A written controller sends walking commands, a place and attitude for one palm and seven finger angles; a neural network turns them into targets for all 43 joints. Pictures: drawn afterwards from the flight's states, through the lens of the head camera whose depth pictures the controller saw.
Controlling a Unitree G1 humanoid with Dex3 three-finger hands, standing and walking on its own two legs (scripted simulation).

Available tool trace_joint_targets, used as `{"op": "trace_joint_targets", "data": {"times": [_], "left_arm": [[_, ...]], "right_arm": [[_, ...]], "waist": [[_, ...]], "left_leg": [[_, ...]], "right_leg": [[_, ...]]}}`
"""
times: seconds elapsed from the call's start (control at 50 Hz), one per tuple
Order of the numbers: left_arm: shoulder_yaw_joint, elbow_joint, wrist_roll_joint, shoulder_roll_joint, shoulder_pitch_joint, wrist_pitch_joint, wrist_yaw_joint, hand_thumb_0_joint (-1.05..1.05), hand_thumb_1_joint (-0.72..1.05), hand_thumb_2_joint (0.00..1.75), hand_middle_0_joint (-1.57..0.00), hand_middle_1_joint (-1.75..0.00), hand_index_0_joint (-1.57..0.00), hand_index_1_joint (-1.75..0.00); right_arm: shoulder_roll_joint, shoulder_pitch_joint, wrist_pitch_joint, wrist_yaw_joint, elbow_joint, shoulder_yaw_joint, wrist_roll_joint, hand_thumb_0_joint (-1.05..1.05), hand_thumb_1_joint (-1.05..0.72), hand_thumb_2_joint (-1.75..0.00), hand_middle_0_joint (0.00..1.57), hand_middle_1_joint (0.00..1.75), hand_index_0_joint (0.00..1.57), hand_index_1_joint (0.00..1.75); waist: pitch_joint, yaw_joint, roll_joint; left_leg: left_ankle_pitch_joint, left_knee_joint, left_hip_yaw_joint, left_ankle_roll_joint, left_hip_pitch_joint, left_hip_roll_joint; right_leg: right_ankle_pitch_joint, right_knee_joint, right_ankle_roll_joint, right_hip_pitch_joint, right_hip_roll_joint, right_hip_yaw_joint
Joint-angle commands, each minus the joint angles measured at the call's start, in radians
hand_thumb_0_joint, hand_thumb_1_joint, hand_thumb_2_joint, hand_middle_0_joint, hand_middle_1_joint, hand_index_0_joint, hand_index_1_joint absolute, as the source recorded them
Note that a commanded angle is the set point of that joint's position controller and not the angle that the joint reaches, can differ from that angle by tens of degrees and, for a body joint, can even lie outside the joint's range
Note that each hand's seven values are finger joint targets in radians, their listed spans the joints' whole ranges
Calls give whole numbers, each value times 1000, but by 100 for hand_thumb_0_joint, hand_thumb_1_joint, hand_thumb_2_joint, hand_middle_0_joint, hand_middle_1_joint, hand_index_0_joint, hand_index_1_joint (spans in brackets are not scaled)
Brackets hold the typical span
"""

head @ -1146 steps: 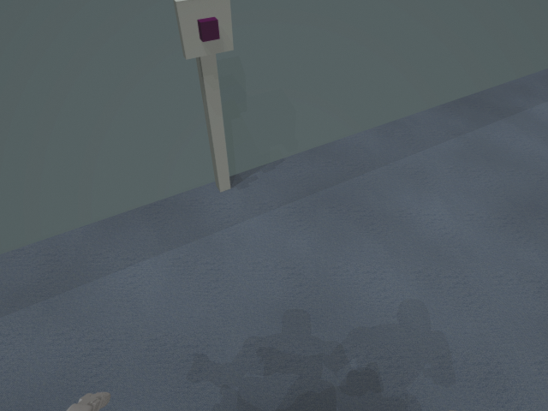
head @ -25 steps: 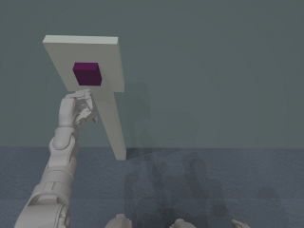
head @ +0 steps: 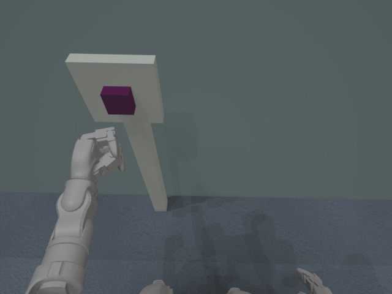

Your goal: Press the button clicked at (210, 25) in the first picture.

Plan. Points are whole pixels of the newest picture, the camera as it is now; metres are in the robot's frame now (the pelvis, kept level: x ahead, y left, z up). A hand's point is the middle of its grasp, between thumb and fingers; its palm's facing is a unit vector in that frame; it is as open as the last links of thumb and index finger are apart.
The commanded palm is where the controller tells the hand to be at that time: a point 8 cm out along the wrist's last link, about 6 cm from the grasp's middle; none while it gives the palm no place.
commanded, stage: draw the hand back to the body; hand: left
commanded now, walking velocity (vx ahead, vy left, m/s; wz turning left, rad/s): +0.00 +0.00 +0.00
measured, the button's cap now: (119, 99) +0.52 +0.18 +0.09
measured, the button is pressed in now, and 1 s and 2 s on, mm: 0 0 0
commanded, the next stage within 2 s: step back with the hand held close in 1.34 s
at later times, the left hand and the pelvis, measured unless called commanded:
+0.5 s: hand (70, 192) +0.26 +0.20 +0.14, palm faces +0.15 -0.97 -0.20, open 3.1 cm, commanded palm +0.23 +0.25 +0.15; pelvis +0.00 +0.00 +0.04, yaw +1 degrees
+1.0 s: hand out of the picture +0.20 +0.24 +0.20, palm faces +0.38 -0.84 -0.39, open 3.1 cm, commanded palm +0.15 +0.29 +0.22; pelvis +0.02 +0.01 +0.05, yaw +0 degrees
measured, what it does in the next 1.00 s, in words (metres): rises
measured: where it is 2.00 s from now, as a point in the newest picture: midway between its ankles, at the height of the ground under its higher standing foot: outside the picture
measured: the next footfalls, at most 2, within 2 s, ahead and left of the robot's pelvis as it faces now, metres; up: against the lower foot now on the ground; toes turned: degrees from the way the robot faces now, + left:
none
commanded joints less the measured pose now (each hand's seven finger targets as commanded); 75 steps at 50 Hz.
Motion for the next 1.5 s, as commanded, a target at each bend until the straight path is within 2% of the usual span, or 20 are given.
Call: {"op": "trace_joint_targets", "data": {"times": [0.0, 0.02, 0.14, 0.24, 0.34, 0.36, 0.38, 0.4, 0.56, 0.64, 0.84, 1.0, 1.06, 1.12, 1.28, 1.32, 1.42, 1.44, 1.46, 1.48], "left_arm": [[61, -305, -52, 172, -126, -23, -19, 0, 90, 90, -130, -150, -130, -150], [87, -320, -57, 198, -101, -8, -18, 0, 90, 90, -130, -150, -130, -150], [59, -464, -84, 161, 22, 51, -30, 0, 90, 90, -130, -150, -130, -150], [42, -620, -85, 157, 83, 58, -40, 0, 90, 90, -130, -150, -130, -150], [63, -695, -98, 174, 160, 107, -52, 0, 90, 90, -130, -150, -130, -150], [59, -761, 25, 274, 175, 129, 67, 0, 90, 90, -130, -150, -130, -150], [13, -782, 41, 191, 221, 151, 123, 0, 90, 90, -130, -150, -130, -150], [-4, -787, 47, 165, 280, 173, 151, 0, 90, 90, -130, -150, -130, -150], [24, -933, 108, 194, 389, 240, 252, 0, 90, 90, -130, -150, -130, -150], [42, -1028, 121, 190, 451, 245, 271, 0, 90, 90, -130, -150, -130, -150], [140, -1144, 123, 218, 700, 253, 273, 0, 90, 90, -130, -150, -130, -150], [218, -1263, 123, 263, 759, 228, 280, 0, 90, 90, -130, -150, -130, -150], [217, -1248, 126, 246, 801, 224, 280, 0, 90, 90, -130, -150, -130, -150], [190, -1193, 123, 209, 786, 230, 275, 0, 90, 90, -130, -150, -130, -150], [216, -1248, 130, 248, 745, 211, 286, 0, 90, 90, -130, -150, -130, -150], [212, -1261, 131, 246, 749, 213, 288, 0, 90, 90, -130, -150, -130, -150], [211, -1225, 128, 234, 768, 217, 287, 0, 90, 90, -130, -150, -130, -150], [189, -1179, 130, 218, 715, 222, 287, 0, 90, 90, -130, -150, -130, -150], [356, -1255, 135, 377, 546, 171, 296, 0, 90, 90, -130, -150, -130, -150], [295, -1181, 135, 293, 679, 169, 284, 0, 90, 90, -130, -150, -130, -150]], "right_arm": [[-131, -19, -54, -11, -160, -42, 13, 0, -90, -90, 20, 30, 20, 30], [-136, -25, -54, -15, -162, -44, 17, 0, -90, -90, 20, 30, 20, 30], [-133, -69, -82, -26, -191, -37, 29, 0, -90, -90, 20, 30, 20, 30], [-124, -99, -121, -36, -200, -29, 28, 0, -90, -90, 20, 30, 20, 30], [-122, -123, -149, -48, -204, -20, 31, 0, -90, -90, 20, 30, 20, 30], [-113, -161, -140, -67, -193, -27, 20, 0, -90, -90, 20, 30, 20, 30], [-98, -174, -139, -77, -200, -15, 14, 0, -90, -90, 20, 30, 20, 30], [-95, -170, -139, -79, -200, -12, 14, 0, -90, -90, 20, 30, 20, 30], [-93, -203, -129, -88, -164, 3, -10, 0, -90, -90, 20, 30, 20, 30], [-85, -208, -140, -83, -161, 5, -19, 0, -90, -90, 20, 30, 20, 30], [-84, -214, -141, -57, -152, -11, -33, 0, -90, -90, 20, 30, 20, 30], [-79, -219, -165, -59, -151, -17, -32, 0, -90, -90, 20, 30, 20, 30], [-78, -219, -176, -62, -141, -20, -33, 0, -90, -90, 20, 30, 20, 30], [-85, -211, -169, -64, -136, -25, -33, 0, -90, -90, 20, 30, 20, 30], [-79, -220, -182, -75, -134, -25, -40, 0, -90, -90, 20, 30, 20, 30], [-76, -221, -188, -74, -133, -20, -39, 0, -90, -90, 20, 30, 20, 30], [-73, -224, -191, -74, -125, -21, -39, 0, -90, -90, 20, 30, 20, 30], [-79, -218, -186, -75, -113, -20, -39, 0, -90, -90, 20, 30, 20, 30], [-89, -195, -158, -68, -170, -12, -28, 0, -90, -90, 20, 30, 20, 30], [-86, -206, -146, -68, -144, -26, -36, 0, -90, -90, 20, 30, 20, 30]], "waist": [[-336, 27, -32], [-305, 33, -36], [-181, 31, -48], [-185, 41, 20], [-145, 47, 8], [-128, 82, -39], [-73, 65, -33], [-37, 65, -23], [13, 77, -8], [-14, 88, 35], [28, 112, -25], [47, 124, 50], [81, 123, 13], [132, 111, -41], [61, 125, 22], [64, 127, 60], [115, 126, 29], [147, 111, -4], [251, 76, 34], [204, 80, -48]], "left_leg": [[285, -151, -48, 18, 268, -44], [267, -166, -46, 18, 263, -42], [202, -229, -43, 22, 303, -44], [209, -267, -59, 19, 391, -40], [183, -301, -65, 18, 419, -41], [177, -342, -55, 25, 461, -36], [165, -369, -51, 25, 477, -38], [155, -382, -55, 23, 481, -34], [240, -497, -51, 21, 612, -26], [319, -532, -51, 16, 678, -26], [445, -544, -41, 14, 693, -23], [407, -542, -40, 11, 693, -25], [392, -545, -40, 10, 691, -24], [335, -556, -39, 16, 675, -21], [325, -553, -37, 18, 698, -29], [337, -555, -39, 15, 701, -29], [308, -566, -41, 11, 684, -26], [294, -571, -41, 12, 675, -27], [199, -567, -63, 21, 589, -12], [201, -532, -68, 29, 578, -10]], "right_leg": [[431, -165, 19, 224, 27, 53], [414, -180, 20, 223, 27, 55], [334, -255, 23, 227, 25, 52], [305, -274, 13, 242, 25, 38], [276, -313, 16, 266, 23, 34], [243, -399, 2, 283, -4, 88], [229, -425, 7, 291, -11, 83], [220, -431, 8, 291, -14, 75], [293, -536, 6, 429, -4, 59], [361, -547, 1, 495, -6, 50], [475, -573, 8, 554, -1, 44], [439, -593, 8, 543, -2, 52], [421, -608, 8, 523, 6, 51], [367, -621, 14, 494, 4, 51], [356, -626, 10, 532, -7, 67], [369, -622, 7, 534, -5, 66], [333, -639, 8, 516, 0, 63], [314, -648, 10, 498, 2, 62], [296, -701, 15, 404, -39, 136], [281, -709, 17, 389, -61, 149]]}}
